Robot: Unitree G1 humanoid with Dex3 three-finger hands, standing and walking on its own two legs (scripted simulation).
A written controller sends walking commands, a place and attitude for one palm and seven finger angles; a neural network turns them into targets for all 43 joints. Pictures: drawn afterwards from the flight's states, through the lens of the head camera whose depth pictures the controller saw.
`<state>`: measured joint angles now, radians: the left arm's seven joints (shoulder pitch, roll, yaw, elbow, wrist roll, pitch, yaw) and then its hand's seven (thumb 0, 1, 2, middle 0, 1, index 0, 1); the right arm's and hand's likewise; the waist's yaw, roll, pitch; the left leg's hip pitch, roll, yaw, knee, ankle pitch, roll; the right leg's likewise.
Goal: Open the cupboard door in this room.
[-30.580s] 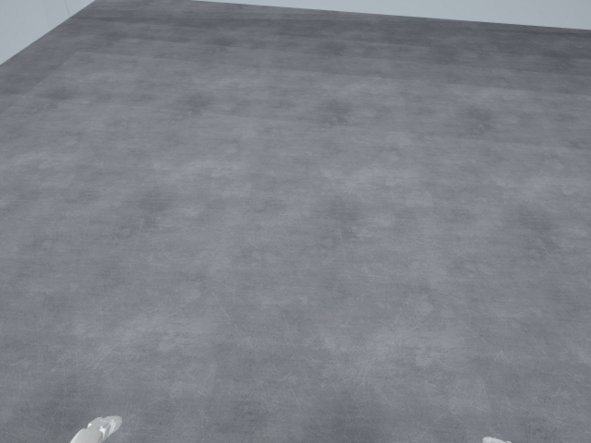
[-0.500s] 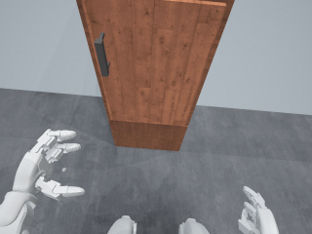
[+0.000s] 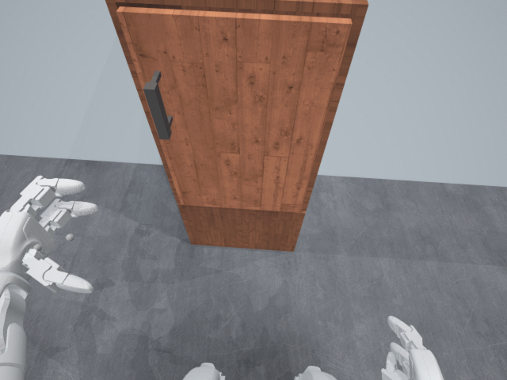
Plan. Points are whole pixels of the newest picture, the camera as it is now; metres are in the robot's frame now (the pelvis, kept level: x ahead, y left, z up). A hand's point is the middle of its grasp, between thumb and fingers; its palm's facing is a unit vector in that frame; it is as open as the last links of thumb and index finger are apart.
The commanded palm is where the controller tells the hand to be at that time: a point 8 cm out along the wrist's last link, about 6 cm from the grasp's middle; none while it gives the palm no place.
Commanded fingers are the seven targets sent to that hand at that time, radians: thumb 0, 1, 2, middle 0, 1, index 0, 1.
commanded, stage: raise the hand with hooked fingers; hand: left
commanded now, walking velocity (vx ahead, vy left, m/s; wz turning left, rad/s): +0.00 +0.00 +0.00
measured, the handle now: (161, 106) +0.60 +0.23 +0.05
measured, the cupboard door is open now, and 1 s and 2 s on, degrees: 0 0 0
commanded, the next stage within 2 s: move the hooked fingers beside the handle in 0.46 s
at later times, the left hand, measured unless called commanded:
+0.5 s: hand (76, 245) +0.28 +0.27 +0.07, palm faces +0.00 -1.00 -0.05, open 14.0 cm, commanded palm +0.26 +0.32 +0.07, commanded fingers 0.00 -0.50 0.30 -0.30 -1.20 -0.30 -1.20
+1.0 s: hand (95, 199) +0.35 +0.27 +0.07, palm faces +0.00 -1.00 -0.03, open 14.0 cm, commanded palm +0.33 +0.32 +0.07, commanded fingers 0.00 -0.50 0.30 -0.30 -1.20 -0.30 -1.20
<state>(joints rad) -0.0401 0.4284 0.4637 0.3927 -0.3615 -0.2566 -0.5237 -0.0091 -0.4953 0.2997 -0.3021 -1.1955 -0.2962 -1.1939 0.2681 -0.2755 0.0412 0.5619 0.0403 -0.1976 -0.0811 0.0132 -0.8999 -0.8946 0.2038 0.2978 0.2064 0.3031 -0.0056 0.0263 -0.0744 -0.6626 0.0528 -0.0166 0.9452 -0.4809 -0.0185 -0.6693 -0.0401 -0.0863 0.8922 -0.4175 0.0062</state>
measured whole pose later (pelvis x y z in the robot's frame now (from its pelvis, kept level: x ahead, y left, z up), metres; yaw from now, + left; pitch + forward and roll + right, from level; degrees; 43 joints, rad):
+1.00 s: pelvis -0.01 +0.00 +0.00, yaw -1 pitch +13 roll -1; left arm -0.34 0.48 0.49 0.73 -0.28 -0.30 -0.52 -0.01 -0.50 0.30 -0.30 -1.20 -0.30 -1.20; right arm 0.31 -0.28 0.04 0.58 0.03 -0.14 -0.08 0.01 -0.90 -0.89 0.20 0.30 0.21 0.30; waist -0.05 0.01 -0.08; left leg -0.69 0.05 0.01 0.93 -0.45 -0.02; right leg -0.72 -0.04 -0.06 0.89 -0.39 0.01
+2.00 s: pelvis -0.01 +0.02 -0.03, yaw -4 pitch +25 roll -4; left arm -1.01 0.85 0.58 1.29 -0.06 -0.30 -0.53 -0.01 -0.50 0.30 -0.30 -1.20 -0.30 -1.20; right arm 0.39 -0.29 0.07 0.58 0.00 0.07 -0.05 0.00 -0.90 -0.89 0.20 0.30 0.21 0.30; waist -0.22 0.01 -0.06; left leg -1.02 0.08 0.00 1.08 -0.50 0.01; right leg -1.00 -0.01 -0.06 0.95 -0.38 0.03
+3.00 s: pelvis +0.00 +0.02 -0.03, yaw -4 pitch +26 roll -6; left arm -1.02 0.88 0.60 1.25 -0.05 -0.29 -0.53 -0.01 -0.50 0.30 -0.30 -1.20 -0.30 -1.20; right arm 0.37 -0.29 0.08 0.54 -0.01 0.12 -0.01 0.00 -0.90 -0.89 0.20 0.30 0.20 0.30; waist -0.23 0.01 -0.06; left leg -1.05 0.09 -0.03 1.11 -0.52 0.01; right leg -1.02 0.01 -0.08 0.95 -0.39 0.03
